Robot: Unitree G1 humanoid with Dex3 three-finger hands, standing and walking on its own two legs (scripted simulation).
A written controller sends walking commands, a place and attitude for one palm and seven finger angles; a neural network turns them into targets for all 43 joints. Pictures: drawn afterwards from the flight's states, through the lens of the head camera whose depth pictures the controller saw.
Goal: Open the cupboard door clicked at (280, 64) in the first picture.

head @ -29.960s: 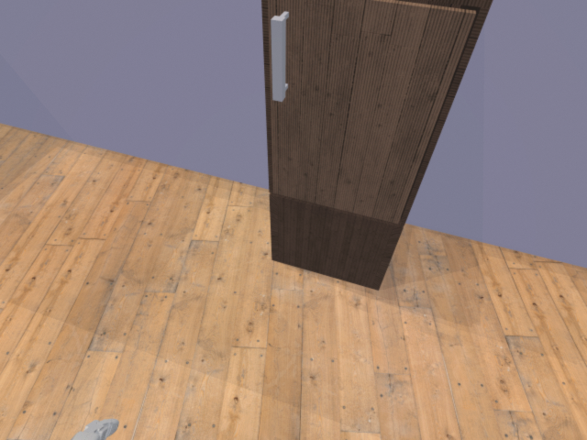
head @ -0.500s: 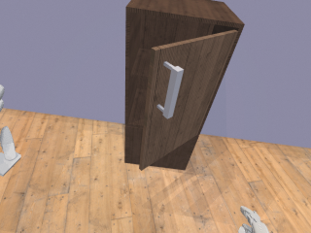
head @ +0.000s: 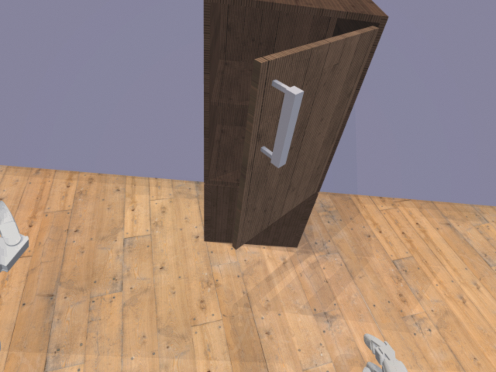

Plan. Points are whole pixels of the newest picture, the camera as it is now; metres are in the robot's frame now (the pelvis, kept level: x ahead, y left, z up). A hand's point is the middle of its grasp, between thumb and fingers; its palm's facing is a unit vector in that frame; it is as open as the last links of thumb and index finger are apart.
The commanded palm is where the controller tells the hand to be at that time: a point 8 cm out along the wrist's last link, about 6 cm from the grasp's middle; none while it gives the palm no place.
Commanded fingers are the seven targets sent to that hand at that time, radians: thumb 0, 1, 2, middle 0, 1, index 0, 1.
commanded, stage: stop stepping back and stand still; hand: left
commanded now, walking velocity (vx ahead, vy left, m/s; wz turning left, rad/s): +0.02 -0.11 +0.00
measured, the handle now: (278, 125) +0.56 -0.03 +0.13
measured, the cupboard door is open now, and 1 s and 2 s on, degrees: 44 44 44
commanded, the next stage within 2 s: let the arm hang, fingers relaxed in 0.14 s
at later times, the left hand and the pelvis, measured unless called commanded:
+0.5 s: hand out of the picture +0.12 +0.16 -0.15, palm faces +0.03 -0.98 -0.21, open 7.4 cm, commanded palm none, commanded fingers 0.00 0.90 0.90 -0.20 -0.30 -0.20 -0.30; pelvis +0.03 -0.03 -0.01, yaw +2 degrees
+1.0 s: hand out of the picture +0.00 +0.15 -0.15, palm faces +0.08 -0.96 -0.26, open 7.4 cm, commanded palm none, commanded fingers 0.00 0.90 0.90 -0.20 -0.30 -0.20 -0.30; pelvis +0.02 -0.04 +0.02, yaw +2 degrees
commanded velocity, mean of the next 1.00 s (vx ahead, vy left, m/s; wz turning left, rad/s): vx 0.01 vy -0.02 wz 0.00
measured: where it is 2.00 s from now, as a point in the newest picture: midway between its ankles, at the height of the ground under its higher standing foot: outside the picture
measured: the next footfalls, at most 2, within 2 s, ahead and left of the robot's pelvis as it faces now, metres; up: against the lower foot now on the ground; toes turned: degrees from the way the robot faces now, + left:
right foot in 0.28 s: +0.02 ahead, -0.13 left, +0.00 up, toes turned -4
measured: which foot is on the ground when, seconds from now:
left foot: down 0.00-1.00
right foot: up 0.00-0.26, down 0.28-1.00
